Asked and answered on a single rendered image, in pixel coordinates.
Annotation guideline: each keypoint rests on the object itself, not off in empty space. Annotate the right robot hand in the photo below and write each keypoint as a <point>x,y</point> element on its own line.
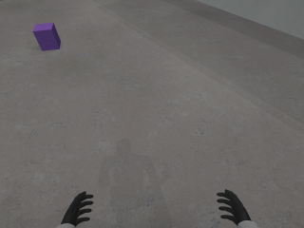
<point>237,209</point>

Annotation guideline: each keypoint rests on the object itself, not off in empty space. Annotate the carton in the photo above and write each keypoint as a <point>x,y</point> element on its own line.
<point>47,36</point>

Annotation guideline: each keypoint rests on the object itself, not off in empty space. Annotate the left robot hand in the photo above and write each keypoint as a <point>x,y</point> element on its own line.
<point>73,211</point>

